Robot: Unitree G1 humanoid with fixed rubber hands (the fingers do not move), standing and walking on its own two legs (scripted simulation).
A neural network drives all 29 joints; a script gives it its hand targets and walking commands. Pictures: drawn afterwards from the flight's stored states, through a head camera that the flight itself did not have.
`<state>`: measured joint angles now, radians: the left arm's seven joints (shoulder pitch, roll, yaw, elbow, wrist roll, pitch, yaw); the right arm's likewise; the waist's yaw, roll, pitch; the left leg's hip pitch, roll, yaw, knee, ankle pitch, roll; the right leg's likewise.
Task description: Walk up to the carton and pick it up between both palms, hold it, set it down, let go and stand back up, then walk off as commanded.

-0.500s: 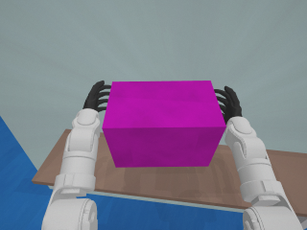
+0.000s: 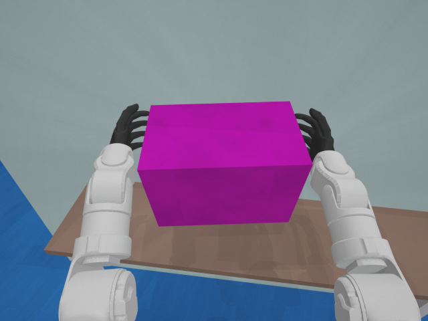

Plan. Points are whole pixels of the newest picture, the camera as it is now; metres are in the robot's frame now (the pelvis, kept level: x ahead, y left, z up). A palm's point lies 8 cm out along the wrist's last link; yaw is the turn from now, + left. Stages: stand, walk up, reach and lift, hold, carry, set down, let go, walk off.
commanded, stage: reach and lift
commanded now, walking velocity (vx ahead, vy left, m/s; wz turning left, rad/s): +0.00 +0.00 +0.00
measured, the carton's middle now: (222, 165) +0.39 +0.01 +0.13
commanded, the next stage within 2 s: hold in 0.10 s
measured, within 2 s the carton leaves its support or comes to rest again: neither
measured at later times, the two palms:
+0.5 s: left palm (114, 145) +0.35 +0.19 +0.20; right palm (326, 153) +0.35 -0.17 +0.20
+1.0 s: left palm (114, 143) +0.35 +0.19 +0.21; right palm (325, 150) +0.35 -0.17 +0.20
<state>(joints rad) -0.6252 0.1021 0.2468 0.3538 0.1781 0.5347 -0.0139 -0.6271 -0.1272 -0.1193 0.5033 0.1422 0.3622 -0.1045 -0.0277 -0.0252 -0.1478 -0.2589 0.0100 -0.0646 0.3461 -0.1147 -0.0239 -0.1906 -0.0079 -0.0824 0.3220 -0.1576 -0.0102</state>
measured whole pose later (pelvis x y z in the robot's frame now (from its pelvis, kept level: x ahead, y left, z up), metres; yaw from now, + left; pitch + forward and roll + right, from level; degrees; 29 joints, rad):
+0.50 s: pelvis -0.01 +0.00 +0.00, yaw +0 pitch -1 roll -1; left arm -0.62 0.10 0.25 0.28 0.20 0.63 -0.03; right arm -0.62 -0.13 -0.11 0.45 0.15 0.43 -0.11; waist -0.04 -0.03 -0.14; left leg -0.23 0.01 -0.06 0.35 -0.10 -0.02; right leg -0.16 -0.01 -0.08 0.32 -0.14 -0.01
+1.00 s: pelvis -0.01 +0.00 +0.00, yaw +0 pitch -1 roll -1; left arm -0.63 0.11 0.25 0.25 0.19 0.66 -0.03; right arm -0.63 -0.13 -0.11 0.44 0.16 0.44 -0.11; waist -0.04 -0.03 -0.14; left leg -0.23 0.01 -0.06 0.34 -0.10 -0.02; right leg -0.16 -0.01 -0.08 0.31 -0.14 -0.01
